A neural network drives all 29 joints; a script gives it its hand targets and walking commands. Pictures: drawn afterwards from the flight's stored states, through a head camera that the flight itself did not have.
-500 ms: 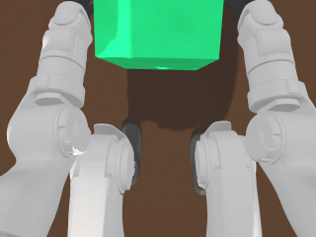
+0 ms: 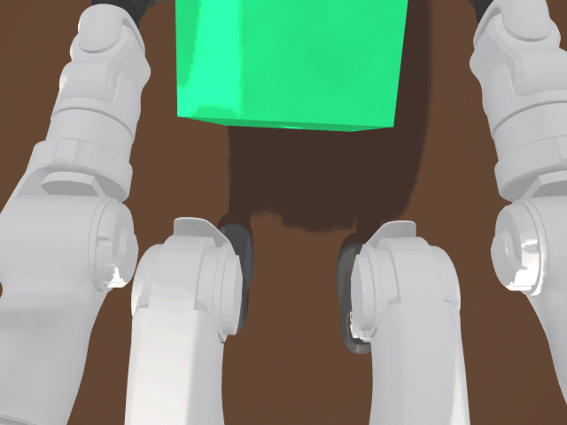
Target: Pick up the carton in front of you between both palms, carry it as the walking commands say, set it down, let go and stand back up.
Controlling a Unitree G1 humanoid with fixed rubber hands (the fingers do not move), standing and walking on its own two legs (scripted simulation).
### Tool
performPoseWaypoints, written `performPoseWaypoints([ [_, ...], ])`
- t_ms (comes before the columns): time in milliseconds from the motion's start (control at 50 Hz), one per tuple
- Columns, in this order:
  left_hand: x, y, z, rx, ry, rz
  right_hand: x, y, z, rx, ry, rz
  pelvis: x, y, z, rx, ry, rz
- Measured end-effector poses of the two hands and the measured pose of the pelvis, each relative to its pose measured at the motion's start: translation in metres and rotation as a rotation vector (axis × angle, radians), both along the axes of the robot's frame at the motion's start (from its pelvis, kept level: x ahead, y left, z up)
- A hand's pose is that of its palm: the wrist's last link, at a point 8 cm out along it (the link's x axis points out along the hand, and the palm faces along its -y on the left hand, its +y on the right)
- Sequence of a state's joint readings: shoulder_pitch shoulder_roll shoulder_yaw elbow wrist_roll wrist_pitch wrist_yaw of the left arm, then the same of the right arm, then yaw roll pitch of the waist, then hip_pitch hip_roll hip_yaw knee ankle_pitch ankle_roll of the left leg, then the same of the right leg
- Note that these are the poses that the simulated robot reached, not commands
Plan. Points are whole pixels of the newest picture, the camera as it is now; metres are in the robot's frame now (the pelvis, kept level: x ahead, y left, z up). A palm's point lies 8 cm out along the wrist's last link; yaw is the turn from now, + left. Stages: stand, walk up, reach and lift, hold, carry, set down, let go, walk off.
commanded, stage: set down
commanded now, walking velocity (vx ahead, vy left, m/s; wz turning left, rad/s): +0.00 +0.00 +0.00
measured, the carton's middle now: (291, 44) +0.53 +0.02 -0.24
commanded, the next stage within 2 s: let go in 0.94 s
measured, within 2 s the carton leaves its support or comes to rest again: neither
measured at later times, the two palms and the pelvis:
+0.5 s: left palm out of the picture +0.54 +0.20 +0.01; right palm out of the picture +0.56 -0.18 +0.01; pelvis +0.01 +0.00 +0.12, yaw +0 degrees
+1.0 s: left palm out of the picture +0.53 +0.21 +0.16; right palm out of the picture +0.55 -0.19 +0.16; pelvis +0.03 +0.00 +0.26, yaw +0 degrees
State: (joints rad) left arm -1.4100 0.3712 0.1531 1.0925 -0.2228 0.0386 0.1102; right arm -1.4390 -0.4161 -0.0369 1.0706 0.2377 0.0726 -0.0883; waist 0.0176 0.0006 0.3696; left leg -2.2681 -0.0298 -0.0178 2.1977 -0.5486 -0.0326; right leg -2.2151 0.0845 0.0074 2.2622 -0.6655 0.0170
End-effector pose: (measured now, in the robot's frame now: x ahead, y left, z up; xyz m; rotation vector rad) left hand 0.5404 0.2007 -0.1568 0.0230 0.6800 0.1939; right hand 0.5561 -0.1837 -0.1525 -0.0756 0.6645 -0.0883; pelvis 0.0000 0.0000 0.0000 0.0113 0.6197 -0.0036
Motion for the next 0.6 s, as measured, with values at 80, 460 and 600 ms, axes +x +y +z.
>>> performPoseWaypoints([
  [80,0.003,-0.003,0.033,-0.002,-0.045,-0.005,0.002,0.007,0.030,0.004,-0.037,0.003,0.001,0.000,0.013,-0.002,0.025,0.005],
  [460,0.002,0.001,0.158,0.009,-0.053,-0.002,0.000,0.001,0.157,-0.002,-0.040,-0.022,0.005,0.002,0.111,-0.013,0.191,0.011],
  [600,0.000,0.005,0.197,0.013,-0.057,-0.008,0.000,-0.004,0.196,-0.005,-0.044,-0.015,0.011,0.004,0.148,-0.015,0.208,0.012],
])
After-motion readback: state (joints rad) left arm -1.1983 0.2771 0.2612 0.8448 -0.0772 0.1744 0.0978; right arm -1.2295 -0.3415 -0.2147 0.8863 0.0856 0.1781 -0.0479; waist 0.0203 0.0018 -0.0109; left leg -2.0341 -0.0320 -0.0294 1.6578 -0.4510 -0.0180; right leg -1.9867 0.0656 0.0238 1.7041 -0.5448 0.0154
